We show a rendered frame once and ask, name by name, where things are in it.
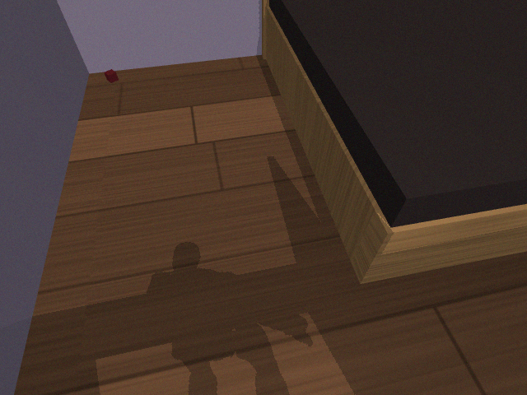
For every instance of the cube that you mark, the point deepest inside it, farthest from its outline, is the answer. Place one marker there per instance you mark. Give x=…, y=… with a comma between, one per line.
x=111, y=76

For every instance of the bed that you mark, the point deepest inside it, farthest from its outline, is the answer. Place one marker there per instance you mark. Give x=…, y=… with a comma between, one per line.
x=413, y=116

